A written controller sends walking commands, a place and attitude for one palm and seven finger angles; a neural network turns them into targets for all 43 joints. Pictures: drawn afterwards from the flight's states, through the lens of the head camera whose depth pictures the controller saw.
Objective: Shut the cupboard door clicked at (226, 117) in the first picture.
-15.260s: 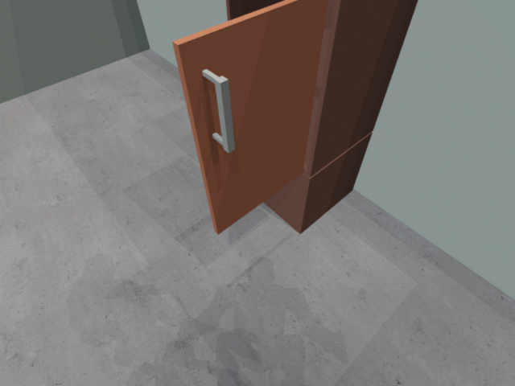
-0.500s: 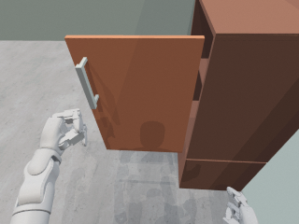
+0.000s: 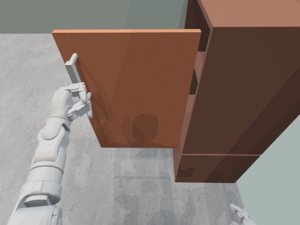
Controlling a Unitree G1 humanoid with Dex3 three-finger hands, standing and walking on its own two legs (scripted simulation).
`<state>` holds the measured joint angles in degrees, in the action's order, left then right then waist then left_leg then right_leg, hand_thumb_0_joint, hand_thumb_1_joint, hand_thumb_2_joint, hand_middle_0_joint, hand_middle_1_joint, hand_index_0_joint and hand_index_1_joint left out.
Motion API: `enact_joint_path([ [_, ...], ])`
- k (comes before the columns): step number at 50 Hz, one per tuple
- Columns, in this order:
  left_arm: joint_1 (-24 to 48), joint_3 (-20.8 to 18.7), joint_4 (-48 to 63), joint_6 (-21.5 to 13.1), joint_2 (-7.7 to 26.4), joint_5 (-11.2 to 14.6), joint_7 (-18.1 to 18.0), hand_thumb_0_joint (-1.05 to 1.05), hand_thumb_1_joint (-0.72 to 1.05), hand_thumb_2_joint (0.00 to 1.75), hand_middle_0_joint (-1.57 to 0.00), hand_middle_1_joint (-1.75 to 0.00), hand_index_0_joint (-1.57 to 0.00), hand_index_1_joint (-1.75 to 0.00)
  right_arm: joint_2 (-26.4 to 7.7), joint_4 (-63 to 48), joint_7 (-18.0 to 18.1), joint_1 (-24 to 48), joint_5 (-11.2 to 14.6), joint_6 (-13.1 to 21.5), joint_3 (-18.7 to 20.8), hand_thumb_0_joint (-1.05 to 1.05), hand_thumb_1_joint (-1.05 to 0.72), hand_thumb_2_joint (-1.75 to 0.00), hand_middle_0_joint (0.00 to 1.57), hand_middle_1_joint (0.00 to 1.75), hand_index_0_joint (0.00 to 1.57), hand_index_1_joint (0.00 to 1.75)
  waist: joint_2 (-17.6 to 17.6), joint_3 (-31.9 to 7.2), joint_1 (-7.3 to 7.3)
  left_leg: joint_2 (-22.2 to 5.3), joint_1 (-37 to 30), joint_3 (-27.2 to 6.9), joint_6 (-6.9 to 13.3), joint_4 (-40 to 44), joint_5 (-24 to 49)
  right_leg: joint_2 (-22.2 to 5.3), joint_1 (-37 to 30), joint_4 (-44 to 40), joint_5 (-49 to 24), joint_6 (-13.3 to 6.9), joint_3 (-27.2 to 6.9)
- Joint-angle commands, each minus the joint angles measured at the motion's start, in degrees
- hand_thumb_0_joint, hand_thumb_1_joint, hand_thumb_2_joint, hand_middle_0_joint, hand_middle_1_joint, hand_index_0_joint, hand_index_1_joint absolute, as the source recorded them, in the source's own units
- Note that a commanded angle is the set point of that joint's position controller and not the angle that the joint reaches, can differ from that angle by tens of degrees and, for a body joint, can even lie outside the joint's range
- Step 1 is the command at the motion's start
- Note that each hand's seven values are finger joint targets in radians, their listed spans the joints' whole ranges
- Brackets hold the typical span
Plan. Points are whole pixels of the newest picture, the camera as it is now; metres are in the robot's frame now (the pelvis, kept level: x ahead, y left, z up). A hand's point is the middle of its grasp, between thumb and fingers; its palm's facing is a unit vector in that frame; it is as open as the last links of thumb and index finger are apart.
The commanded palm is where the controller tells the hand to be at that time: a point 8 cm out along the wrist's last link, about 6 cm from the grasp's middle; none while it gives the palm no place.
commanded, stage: bring the fist close to the handle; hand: left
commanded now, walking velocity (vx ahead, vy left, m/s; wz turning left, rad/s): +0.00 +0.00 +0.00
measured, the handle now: (80, 82) +0.50 +0.23 +0.12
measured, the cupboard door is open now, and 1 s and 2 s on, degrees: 90 86 75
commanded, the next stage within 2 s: push the door shut along its arc in 0.40 s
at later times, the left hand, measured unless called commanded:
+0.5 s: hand (91, 102) +0.40 +0.18 +0.13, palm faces +0.03 -1.00 -0.04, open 3.1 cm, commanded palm +0.37 +0.23 +0.12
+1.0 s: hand (90, 88) +0.45 +0.19 +0.13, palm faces -0.08 -1.00 -0.03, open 3.1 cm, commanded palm +0.44 +0.23 +0.12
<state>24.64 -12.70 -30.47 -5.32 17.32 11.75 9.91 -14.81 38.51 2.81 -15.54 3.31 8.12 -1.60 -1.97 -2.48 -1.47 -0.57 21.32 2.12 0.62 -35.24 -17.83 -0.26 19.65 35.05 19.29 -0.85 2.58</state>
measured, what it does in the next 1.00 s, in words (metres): stands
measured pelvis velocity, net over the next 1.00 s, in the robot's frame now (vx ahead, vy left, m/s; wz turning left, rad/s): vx -0.01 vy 0.00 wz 0.00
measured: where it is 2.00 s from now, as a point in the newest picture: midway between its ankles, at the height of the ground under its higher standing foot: outside the picture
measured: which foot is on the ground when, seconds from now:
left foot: down 0.00-1.00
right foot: down 0.00-1.00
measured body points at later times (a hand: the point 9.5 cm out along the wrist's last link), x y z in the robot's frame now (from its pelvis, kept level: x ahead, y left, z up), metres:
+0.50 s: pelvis +0.00 +0.00 +0.00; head +0.02 -0.01 +0.45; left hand +0.39 +0.23 +0.13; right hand +0.10 -0.26 -0.11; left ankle +0.00 +0.11 -0.73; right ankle -0.01 -0.11 -0.73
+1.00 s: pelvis -0.01 +0.00 -0.01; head +0.05 +0.00 +0.44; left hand +0.45 +0.24 +0.13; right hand +0.05 -0.27 -0.12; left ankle +0.00 +0.11 -0.73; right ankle -0.01 -0.11 -0.73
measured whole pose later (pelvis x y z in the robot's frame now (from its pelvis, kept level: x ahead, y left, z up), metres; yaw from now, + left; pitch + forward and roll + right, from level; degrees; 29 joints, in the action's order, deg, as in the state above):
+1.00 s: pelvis -0.01 +0.00 -0.01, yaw +0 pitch +9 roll -1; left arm 46.2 -16.3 -60.2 -13.7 26.4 10.7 19.9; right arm -16.9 39.7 2.9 -20.1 2.9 3.5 -1.0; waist -1.3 -2.7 -5.2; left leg -0.9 29.1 1.7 0.8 -38.9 -18.4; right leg 0.0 26.9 37.8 19.4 -0.9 2.9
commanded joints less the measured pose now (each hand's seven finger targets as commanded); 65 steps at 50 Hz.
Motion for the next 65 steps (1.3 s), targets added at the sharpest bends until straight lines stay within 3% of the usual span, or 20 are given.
enact_joint_path([
  [1, 26.4, -5.6, 6.3, -5.0, 13.9, 0.1, -1.1, 0.0, 0.9, 0.9, -1.3, -1.5, -1.3, -1.5, -7.7, -6.4, 0.6, 0.7, 0.2, 1.3, 3.1, 0.0, -0.9, -0.9, 0.2, 0.3, 0.2, 0.3, 1.5, -16.1, -0.48, 0.2, -8.9, -1.9, 0.7, 3.2, 15.3, 0.5, -2.0, -3.8, -18.1, -0.2, -1.2],
  [2, 24.0, -6.8, 4.9, -5.2, 15.4, -0.2, -1.1, 0.0, 0.9, 0.9, -1.3, -1.5, -1.3, -1.5, -8.1, -6.6, 0.6, 0.4, 0.0, 0.9, 3.2, 0.0, -0.9, -0.9, 0.2, 0.3, 0.2, 0.3, 3.3, -16.2, 0.09, 0.1, -8.3, -1.9, 0.9, 3.3, 15.2, 0.6, -3.1, -4.1, -18.0, -0.1, -1.2],
  [3, 24.7, -5.4, 6.1, -5.8, 13.6, 0.0, -0.8, 0.0, 0.9, 0.9, -1.3, -1.5, -1.3, -1.5, -7.7, -7.2, 0.4, 0.8, 0.1, 0.9, 3.1, 0.0, -0.9, -0.9, 0.2, 0.3, 0.2, 0.3, 1.5, -16.9, 0.01, 0.3, -8.6, -1.6, 0.9, 3.3, 16.1, 0.4, -3.6, -3.7, -19.5, -0.2, -1.4],
  [6, 23.4, -7.2, 5.8, -6.9, 15.2, 0.3, 0.0, 0.0, 0.9, 0.9, -1.3, -1.5, -1.3, -1.5, -7.8, -7.5, 0.1, 0.1, 0.2, 0.3, 3.4, 0.0, -0.9, -0.9, 0.2, 0.3, 0.2, 0.3, 0.9, -18.5, 0.56, 0.2, -9.0, -1.2, 0.9, 3.0, 18.1, 0.6, -4.6, -3.3, -21.8, -0.3, -1.5],
  [13, 25.4, -3.2, 7.5, -7.6, 11.4, 0.8, 0.3, 0.0, 0.9, 0.9, -1.3, -1.5, -1.3, -1.5, -7.6, -7.8, 0.2, 0.1, 0.5, -0.3, 3.7, 0.0, -0.9, -0.9, 0.2, 0.3, 0.2, 0.3, 1.0, -15.8, -1.2, 0.0, -9.1, -1.2, 1.2, 3.4, 15.3, 1.0, -2.1, -4.3, -19.1, 0.1, -1.3],
  [17, 27.8, -5.0, 8.3, -8.3, 14.0, 0.3, -0.7, 0.0, 0.9, 0.9, -1.3, -1.5, -1.3, -1.5, -8.0, -7.1, 0.6, -0.2, 0.2, -0.5, 3.8, 0.0, -0.9, -0.9, 0.2, 0.3, 0.2, 0.3, 1.7, -16.8, -1.2, 0.0, -9.5, -1.5, 1.3, 3.6, 14.1, 0.9, -2.5, -4.6, -17.4, 0.1, -1.4],
  [21, 28.5, -3.5, 7.0, -8.4, 12.3, 0.0, -0.9, 0.0, 0.9, 0.9, -1.3, -1.5, -1.3, -1.5, -7.5, -6.9, 0.5, 0.3, 0.4, -0.4, 3.4, 0.0, -0.9, -0.9, 0.2, 0.3, 0.2, 0.3, -0.7, -16.4, -1.18, 0.1, -9.9, -1.6, 1.0, 3.8, 13.7, 1.0, -1.6, -4.4, -16.9, -0.3, -1.3],
  [22, 27.4, -4.7, 5.9, -8.4, 13.5, -0.1, -1.2, 0.0, 0.9, 0.9, -1.3, -1.5, -1.3, -1.5, -7.7, -6.7, 0.6, 0.0, 0.3, -0.6, 3.6, 0.0, -0.9, -0.9, 0.2, 0.3, 0.2, 0.3, 2.4, -15.8, -1.18, -0.1, -9.2, -1.7, 1.3, 3.7, 13.6, 1.0, -2.2, -4.7, -16.9, 0.0, -1.3],
  [25, 26.7, -3.9, 4.8, -7.7, 12.1, 0.0, -1.0, 0.0, 0.9, 0.9, -1.3, -1.5, -1.3, -1.5, -7.5, -7.2, 0.4, 0.5, 0.5, -0.7, 3.4, 0.0, -0.9, -0.9, 0.2, 0.3, 0.2, 0.3, 0.1, -16.3, -0.78, 0.2, -9.4, -1.3, 1.0, 3.6, 14.5, 0.9, -2.2, -4.3, -18.5, -0.2, -1.3],
  [27, 27.4, -5.7, 3.1, -7.6, 15.0, -0.2, -0.8, 0.0, 0.9, 0.9, -1.3, -1.5, -1.3, -1.5, -8.1, -7.0, 0.5, -0.1, 0.3, -1.1, 3.4, 0.0, -0.9, -0.9, 0.2, 0.3, 0.2, 0.3, 3.3, -15.5, -1.06, 0.1, -8.3, -1.4, 1.4, 3.6, 13.5, 0.8, -2.7, -4.7, -18.0, 0.1, -1.5],
  [32, 36.6, -4.5, -0.7, -8.9, 16.5, -0.6, 2.0, 0.0, 0.9, 0.9, -1.3, -1.5, -1.3, -1.5, -8.2, -6.6, 1.0, -0.6, 0.4, -1.6, 3.0, 0.0, -0.9, -0.9, 0.2, 0.3, 0.2, 0.3, 0.8, -15.1, -2.89, 0.3, -8.0, -1.4, 1.4, 3.0, 11.3, 0.6, -0.7, -4.6, -16.1, 0.0, -2.2],
  [33, 38.6, -3.2, -2.6, -9.1, 14.9, -0.4, 2.6, 0.0, 0.9, 0.9, -1.3, -1.5, -1.3, -1.5, -8.1, -6.4, 1.0, -0.6, 0.5, -1.5, 2.9, 0.0, -0.9, -0.9, 0.2, 0.3, 0.2, 0.3, 0.4, -14.7, -3.54, 0.4, -8.5, -1.4, 1.5, 2.7, 11.1, 0.7, 0.6, -4.6, -16.1, -0.1, -2.2],
  [40, 44.6, -4.4, -14.1, -10.6, 18.0, -0.1, 6.8, 0.0, 0.9, 0.9, -1.3, -1.5, -1.3, -1.5, -9.4, -4.9, 1.1, -3.9, 0.3, -1.8, 3.1, 0.0, -0.9, -0.9, 0.2, 0.3, 0.2, 0.3, 0.7, -17.0, -4.45, 0.5, -6.5, -2.1, 1.3, 1.0, 11.7, 0.7, 2.5, -2.9, -16.8, -0.3, -2.2],
  [42, 46.2, -5.9, -16.8, -10.8, 20.7, -0.2, 7.5, 0.0, 0.9, 0.9, -1.3, -1.5, -1.3, -1.5, -10.1, -4.4, 1.2, -5.3, 0.0, -2.2, 3.3, 0.0, -0.9, -0.9, 0.2, 0.3, 0.2, 0.3, 3.2, -17.3, -5.17, 0.4, -5.2, -2.1, 1.7, 0.3, 12.0, 0.6, 2.1, -2.7, -17.5, 0.0, -2.4],
  [45, 48.9, -4.8, -16.7, -11.6, 19.9, -0.2, 9.3, 0.0, 0.9, 0.9, -1.3, -1.5, -1.3, -1.5, -10.2, -4.5, 0.9, -6.2, 0.0, -2.2, 3.6, 0.0, -0.9, -0.9, 0.2, 0.3, 0.2, 0.3, -0.4, -20.1, -5.54, 0.5, -6.5, -2.3, 1.5, -0.5, 14.0, 0.7, 3.1, -1.7, -19.0, -0.2, -2.3],
  [47, 49.3, -5.1, -18.5, -11.8, 20.3, 0.0, 10.2, 0.0, 0.9, 0.9, -1.3, -1.5, -1.3, -1.5, -10.6, -4.1, 0.9, -7.5, -0.4, -2.5, 3.8, 0.0, -0.9, -0.9, 0.2, 0.3, 0.2, 0.3, 2.5, -20.4, -5.86, 0.4, -5.7, -2.5, 1.8, -1.0, 14.5, 0.9, 2.8, -1.5, -19.5, -0.1, -2.2],
  [48, 49.0, -5.8, -18.8, -11.8, 21.1, 0.1, 10.7, 0.0, 0.9, 0.9, -1.3, -1.5, -1.3, -1.5, -10.7, -4.1, 0.8, -7.5, -0.3, -2.6, 3.8, 0.0, -0.9, -0.9, 0.2, 0.3, 0.2, 0.3, 1.1, -20.9, -5.63, 0.5, -5.4, -2.3, 1.7, -1.1, 14.9, 1.0, 2.6, -1.3, -20.3, -0.1, -2.4],
  [53, 53.9, -4.1, -21.9, -11.7, 20.8, -0.2, 12.5, 0.0, 0.9, 0.9, -1.3, -1.5, -1.3, -1.5, -11.2, -3.1, 1.1, -9.4, -0.4, -3.2, 3.9, 0.0, -0.9, -0.9, 0.2, 0.3, 0.2, 0.3, 0.2, -18.8, -7.74, 0.1, -5.0, -3.0, 1.7, -1.7, 12.6, 1.4, 7.4, -1.5, -16.4, -0.1, -2.0],
  [60, 62.3, -1.0, -25.5, -11.4, 19.2, -1.4, 13.7, 0.0, 0.9, 0.9, -1.3, -1.5, -1.3, -1.5, -11.9, -1.3, 1.0, -12.3, -1.1, -2.9, 3.9, 0.0, -0.9, -0.9, 0.2, 0.3, 0.2, 0.3, -3.9, -20.4, -10.35, -0.4, -6.7, -4.9, 1.2, -3.0, 11.5, 1.8, 14.7, -0.4, -11.5, -0.3, -1.2],
  [65, 67.8, -2.1, -29.2, -11.3, 21.7, -2.1, 14.0, 0.0, 0.9, 0.9, -1.3, -1.5, -1.3, -1.5, -12.7, -0.1, 1.0, -14.2, -1.5, -2.5, 3.8, 0.0, -0.9, -0.9, 0.2, 0.3, 0.2, 0.3, -3.0, -21.2, -11.68, -0.8, -5.6, -6.2, 1.0, -3.8, 10.0, 2.0, 17.9, 0.5, -8.8, -0.4, -0.8],
])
